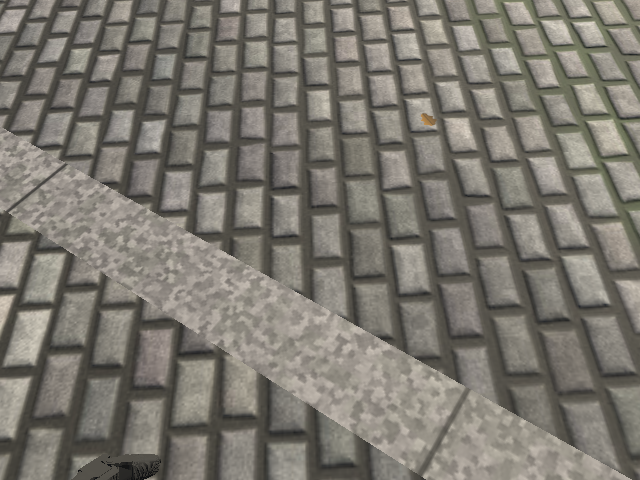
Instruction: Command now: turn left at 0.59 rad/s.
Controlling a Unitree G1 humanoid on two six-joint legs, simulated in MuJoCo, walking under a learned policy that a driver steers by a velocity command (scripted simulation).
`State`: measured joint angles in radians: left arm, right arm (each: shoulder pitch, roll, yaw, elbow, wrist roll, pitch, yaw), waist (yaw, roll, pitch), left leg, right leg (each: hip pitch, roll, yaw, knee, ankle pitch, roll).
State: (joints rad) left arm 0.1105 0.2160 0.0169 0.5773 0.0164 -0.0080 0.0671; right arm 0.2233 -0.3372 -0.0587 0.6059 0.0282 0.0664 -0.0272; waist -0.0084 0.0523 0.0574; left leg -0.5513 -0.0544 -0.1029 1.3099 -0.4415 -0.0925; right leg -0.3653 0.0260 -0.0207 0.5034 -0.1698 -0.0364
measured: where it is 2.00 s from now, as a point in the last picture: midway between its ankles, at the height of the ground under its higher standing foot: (310, 474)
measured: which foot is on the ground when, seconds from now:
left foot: up 0.00-0.30, down 0.32-1.00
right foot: down 0.00-0.32, up 0.34-0.60, down 0.62-1.00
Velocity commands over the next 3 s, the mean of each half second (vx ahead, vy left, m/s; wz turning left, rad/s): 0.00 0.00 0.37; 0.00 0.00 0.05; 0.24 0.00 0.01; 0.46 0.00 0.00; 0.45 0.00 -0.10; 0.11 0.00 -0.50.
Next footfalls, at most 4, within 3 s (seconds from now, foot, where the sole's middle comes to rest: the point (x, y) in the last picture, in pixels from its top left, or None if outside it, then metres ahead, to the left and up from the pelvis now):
0.32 left None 0.04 0.15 -0.77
0.62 right None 0.07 -0.09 -0.77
1.72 right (375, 468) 0.46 -0.04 -0.77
2.28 left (246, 348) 0.74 0.23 -0.77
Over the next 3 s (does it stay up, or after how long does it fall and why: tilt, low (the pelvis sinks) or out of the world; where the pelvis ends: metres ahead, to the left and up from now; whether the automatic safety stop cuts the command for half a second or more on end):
stays up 0.81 0.11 0.00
